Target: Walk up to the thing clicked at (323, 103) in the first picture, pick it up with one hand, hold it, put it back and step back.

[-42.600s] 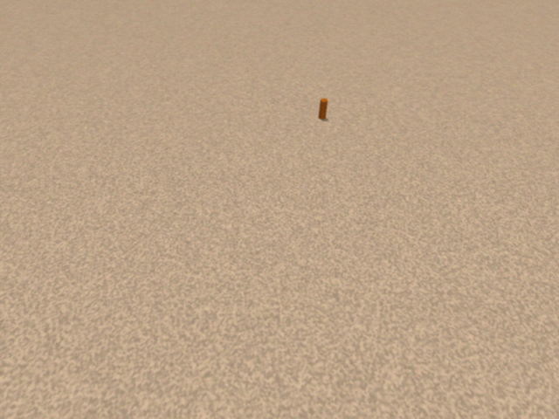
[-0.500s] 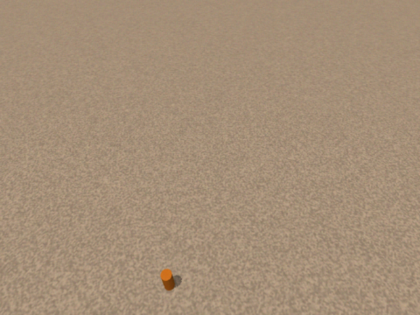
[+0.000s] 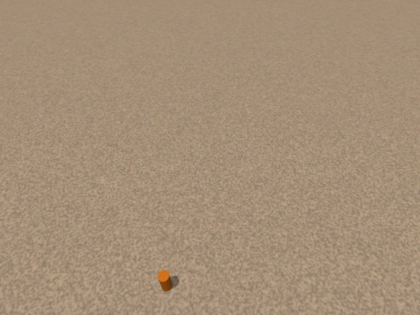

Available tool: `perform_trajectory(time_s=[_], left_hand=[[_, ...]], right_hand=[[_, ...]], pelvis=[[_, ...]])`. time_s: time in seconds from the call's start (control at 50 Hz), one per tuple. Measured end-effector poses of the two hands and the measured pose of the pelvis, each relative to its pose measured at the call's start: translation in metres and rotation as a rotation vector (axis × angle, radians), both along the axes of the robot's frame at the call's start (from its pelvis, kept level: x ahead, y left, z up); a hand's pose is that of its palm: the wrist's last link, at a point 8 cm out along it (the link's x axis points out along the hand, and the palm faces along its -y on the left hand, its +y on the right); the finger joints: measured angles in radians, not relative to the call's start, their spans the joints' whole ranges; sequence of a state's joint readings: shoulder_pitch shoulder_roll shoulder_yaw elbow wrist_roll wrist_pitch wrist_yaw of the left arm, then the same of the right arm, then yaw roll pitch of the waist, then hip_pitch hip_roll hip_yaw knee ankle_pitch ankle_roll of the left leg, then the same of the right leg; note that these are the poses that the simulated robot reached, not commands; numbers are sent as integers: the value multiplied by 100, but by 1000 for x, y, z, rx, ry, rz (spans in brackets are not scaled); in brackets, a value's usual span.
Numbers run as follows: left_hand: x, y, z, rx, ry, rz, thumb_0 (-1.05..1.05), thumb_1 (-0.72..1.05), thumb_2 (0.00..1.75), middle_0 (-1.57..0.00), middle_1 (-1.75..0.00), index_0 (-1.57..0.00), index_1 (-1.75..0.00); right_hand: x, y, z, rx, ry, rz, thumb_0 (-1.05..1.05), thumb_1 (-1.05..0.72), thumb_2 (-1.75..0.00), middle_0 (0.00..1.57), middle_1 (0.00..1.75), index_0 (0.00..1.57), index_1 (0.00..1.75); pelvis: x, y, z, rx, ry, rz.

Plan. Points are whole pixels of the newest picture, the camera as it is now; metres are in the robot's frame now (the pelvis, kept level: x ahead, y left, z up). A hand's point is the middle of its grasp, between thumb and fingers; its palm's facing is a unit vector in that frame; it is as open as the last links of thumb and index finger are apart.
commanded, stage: stand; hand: left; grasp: from above
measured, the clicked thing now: (165, 280) +0.43 +0.21 -0.72
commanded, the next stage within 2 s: step back in 0.26 s
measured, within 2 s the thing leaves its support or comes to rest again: neither
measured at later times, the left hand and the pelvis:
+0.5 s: hand out of the picture +0.07 +0.29 -0.17, palm faces +0.01 -0.92 -0.38, open 7.4 cm; pelvis -0.04 +0.02 -0.02, yaw +1 degrees
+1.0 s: hand out of the picture -0.05 +0.28 -0.17, palm faces -0.10 -0.91 -0.40, open 7.4 cm; pelvis -0.16 +0.02 -0.03, yaw -5 degrees
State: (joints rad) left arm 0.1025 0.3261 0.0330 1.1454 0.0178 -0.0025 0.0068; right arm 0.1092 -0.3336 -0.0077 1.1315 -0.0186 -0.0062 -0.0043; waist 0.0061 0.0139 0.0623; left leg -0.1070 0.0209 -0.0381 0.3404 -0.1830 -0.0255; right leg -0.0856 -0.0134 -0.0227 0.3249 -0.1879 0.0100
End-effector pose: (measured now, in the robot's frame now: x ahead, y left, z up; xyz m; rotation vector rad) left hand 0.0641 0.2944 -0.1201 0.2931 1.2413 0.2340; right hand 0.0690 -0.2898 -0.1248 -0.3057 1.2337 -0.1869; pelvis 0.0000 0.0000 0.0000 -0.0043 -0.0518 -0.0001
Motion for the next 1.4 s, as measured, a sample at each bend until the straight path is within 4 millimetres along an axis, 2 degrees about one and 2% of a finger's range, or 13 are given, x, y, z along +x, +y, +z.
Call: perform_trajectory(time_s=[0.28,0.42,0.48,0.56,0.64,0.7,0.84,0.98,1.08,1.22,1.32,1.4], left_hand=[[0,0,1,0,-15,-4,0,90,90,-21,-30,-20,-30],[-4,19,-4,33,-30,0,0,90,90,-21,-30,-21,-30],[-3,32,-8,43,-48,-19,0,90,90,-21,-30,-21,-30],[5,51,-20,47,-91,-45,0,90,90,-21,-30,-21,-30],[4,57,-21,51,-107,-58,0,90,90,-21,-30,-20,-30],[-9,55,-20,40,-90,-78,0,91,90,-21,-30,-20,-30],[-58,48,-23,39,-11,-120,0,91,90,-21,-30,-20,-30],[-111,29,-18,60,-15,-131,0,91,90,-21,-30,-20,-30],[-153,22,1,63,-21,-99,0,90,90,-21,-30,-21,-30],[-172,30,11,83,-119,-84,0,90,90,-21,-30,-21,-30],[-189,47,-4,65,-176,-78,0,90,90,-21,-30,-21,-30],[-217,54,-11,47,-143,-62,0,90,90,-21,-30,-21,-30]], right_hand=[[-4,-3,0,2,-3,-8,1,-90,-90,20,30,20,30],[-11,-13,-3,-28,-12,-18,1,-90,-90,20,30,20,30],[-22,-13,-3,-55,-7,-17,1,-90,-90,20,30,20,30],[-47,-6,-4,-95,7,-18,1,-90,-90,20,30,20,30],[-77,6,3,-103,48,-12,1,-90,-90,20,30,20,30],[-92,13,6,-106,49,-21,1,-90,-90,20,30,20,30],[-114,18,2,-83,-41,-43,1,-90,-90,21,30,20,30],[-150,-2,-19,-45,-79,-60,1,-90,-90,21,30,20,30],[-181,-9,-13,-34,-46,-72,1,-90,-90,21,30,20,30],[-230,-11,-10,-71,31,-19,1,-90,-90,20,30,20,30],[-253,2,-9,-101,27,25,1,-90,-90,20,30,20,30],[-270,16,1,-90,-8,39,1,-90,-90,20,30,20,30]], pelvis=[[-3,-1,0,1,0,-1],[-29,5,-12,-13,11,8],[-40,15,-18,-7,8,10],[-53,31,-30,-6,19,12],[-70,36,-25,-15,17,6],[-82,38,-20,-16,25,-14],[-113,37,-22,-10,21,-71],[-157,21,-33,-25,3,-86],[-180,16,-20,23,8,-75],[-216,21,-18,18,25,-26],[-250,33,-29,11,18,18],[-276,39,-25,2,4,10]])
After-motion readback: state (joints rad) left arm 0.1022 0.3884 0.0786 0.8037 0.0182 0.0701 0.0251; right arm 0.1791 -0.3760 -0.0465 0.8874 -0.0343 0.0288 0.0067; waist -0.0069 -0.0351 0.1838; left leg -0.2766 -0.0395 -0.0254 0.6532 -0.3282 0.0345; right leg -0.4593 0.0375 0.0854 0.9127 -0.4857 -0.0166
